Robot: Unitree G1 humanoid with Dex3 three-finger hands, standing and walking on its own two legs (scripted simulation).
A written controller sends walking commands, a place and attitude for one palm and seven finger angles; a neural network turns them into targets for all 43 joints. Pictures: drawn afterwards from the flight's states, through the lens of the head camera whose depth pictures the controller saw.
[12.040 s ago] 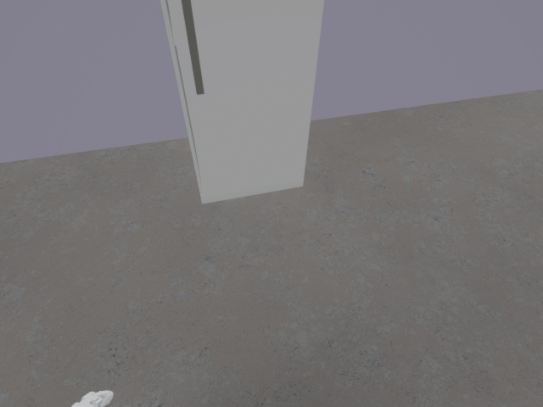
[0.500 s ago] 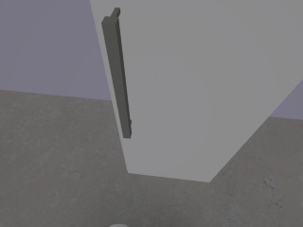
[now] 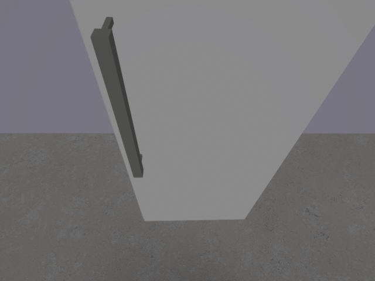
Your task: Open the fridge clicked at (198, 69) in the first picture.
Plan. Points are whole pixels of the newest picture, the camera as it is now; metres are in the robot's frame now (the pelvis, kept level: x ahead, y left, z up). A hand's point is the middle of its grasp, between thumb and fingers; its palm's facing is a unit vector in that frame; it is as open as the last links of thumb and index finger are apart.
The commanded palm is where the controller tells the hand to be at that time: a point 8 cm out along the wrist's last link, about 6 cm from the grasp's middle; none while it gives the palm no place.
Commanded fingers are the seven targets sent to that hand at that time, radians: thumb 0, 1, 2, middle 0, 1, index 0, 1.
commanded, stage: come to a stop and stand still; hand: left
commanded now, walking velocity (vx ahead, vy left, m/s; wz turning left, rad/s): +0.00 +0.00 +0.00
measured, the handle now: (127, 118) +0.44 +0.15 +0.10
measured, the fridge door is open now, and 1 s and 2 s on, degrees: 0 0 0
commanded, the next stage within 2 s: look again from close up in 0.42 s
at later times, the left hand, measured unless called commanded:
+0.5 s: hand out of the picture +0.01 +0.15 -0.17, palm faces +0.05 -0.98 -0.20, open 7.3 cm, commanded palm none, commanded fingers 0.00 0.90 0.90 -0.20 -0.30 -0.20 -0.30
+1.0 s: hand out of the picture +0.00 +0.19 -0.17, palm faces +0.01 -0.98 -0.21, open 7.4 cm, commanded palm none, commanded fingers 0.00 0.90 0.90 -0.20 -0.30 -0.20 -0.30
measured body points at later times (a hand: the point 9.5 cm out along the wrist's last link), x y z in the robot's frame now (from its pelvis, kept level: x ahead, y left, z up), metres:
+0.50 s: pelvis +0.02 -0.03 +0.00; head +0.03 -0.03 +0.45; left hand +0.01 +0.20 -0.16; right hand +0.03 -0.25 -0.16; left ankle -0.02 +0.12 -0.74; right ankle -0.01 -0.12 -0.74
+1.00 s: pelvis -0.01 +0.01 +0.00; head +0.00 +0.01 +0.45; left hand +0.00 +0.24 -0.16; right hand +0.00 -0.21 -0.16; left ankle -0.01 +0.11 -0.74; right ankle -0.01 -0.12 -0.74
